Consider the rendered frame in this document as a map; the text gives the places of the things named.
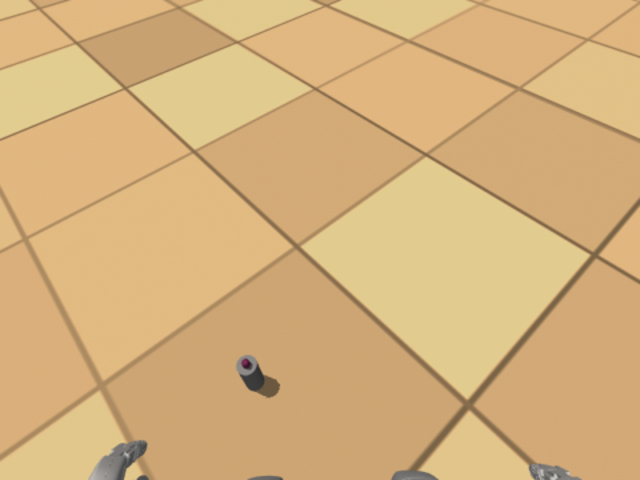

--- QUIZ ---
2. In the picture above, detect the right robot hand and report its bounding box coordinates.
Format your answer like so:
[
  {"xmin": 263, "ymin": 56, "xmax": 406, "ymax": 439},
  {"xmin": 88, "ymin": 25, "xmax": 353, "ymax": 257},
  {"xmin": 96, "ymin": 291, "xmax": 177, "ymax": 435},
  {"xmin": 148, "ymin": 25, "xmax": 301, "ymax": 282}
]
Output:
[{"xmin": 529, "ymin": 464, "xmax": 581, "ymax": 480}]

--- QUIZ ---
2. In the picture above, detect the bottle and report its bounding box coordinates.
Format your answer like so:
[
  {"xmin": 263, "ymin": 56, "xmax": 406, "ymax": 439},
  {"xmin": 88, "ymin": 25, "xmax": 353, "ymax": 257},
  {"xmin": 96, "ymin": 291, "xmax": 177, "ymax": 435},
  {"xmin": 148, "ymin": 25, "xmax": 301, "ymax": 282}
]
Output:
[{"xmin": 236, "ymin": 355, "xmax": 264, "ymax": 391}]

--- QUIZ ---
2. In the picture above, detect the left robot hand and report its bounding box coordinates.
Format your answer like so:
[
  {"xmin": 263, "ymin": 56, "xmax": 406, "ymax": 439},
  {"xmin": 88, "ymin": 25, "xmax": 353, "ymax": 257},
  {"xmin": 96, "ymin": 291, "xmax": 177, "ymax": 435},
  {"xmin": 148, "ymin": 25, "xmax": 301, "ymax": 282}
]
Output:
[{"xmin": 88, "ymin": 440, "xmax": 149, "ymax": 480}]

